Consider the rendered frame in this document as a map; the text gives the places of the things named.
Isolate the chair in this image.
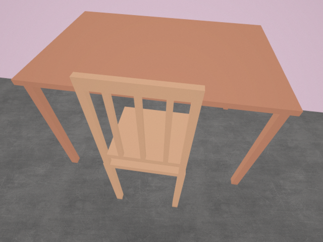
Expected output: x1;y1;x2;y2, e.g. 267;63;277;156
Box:
70;72;205;207

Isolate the table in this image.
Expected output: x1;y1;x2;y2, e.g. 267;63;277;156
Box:
11;11;303;185

